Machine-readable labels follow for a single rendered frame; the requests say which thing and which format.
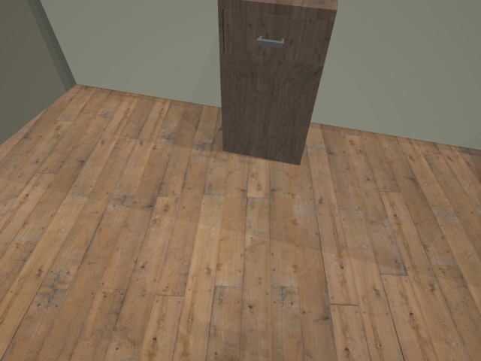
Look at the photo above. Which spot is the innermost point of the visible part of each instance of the handle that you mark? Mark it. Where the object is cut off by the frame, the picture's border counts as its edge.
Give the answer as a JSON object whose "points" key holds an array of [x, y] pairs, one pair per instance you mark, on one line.
{"points": [[269, 43]]}

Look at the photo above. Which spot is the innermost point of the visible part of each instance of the cabinet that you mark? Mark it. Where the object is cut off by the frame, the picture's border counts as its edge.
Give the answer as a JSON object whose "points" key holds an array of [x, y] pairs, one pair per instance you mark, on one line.
{"points": [[267, 104]]}

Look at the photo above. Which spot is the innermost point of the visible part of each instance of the drawer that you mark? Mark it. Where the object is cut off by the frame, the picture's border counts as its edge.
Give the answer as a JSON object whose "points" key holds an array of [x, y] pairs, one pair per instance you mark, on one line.
{"points": [[303, 37]]}

